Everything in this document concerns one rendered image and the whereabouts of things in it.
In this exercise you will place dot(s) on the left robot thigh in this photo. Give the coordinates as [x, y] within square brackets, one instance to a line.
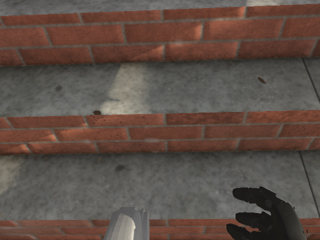
[128, 223]

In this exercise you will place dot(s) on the right robot hand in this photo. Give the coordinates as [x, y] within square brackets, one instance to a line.
[282, 224]

